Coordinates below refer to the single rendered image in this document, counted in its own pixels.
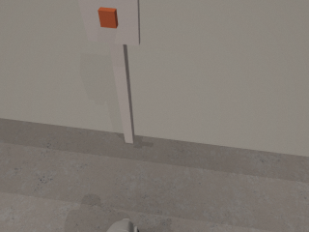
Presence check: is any panel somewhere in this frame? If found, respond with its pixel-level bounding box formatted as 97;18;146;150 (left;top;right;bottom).
78;0;141;144

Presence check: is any left robot thigh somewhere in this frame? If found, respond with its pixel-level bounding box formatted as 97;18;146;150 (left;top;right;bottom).
106;220;138;232

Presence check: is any button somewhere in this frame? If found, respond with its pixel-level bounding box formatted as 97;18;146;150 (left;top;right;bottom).
98;7;119;29

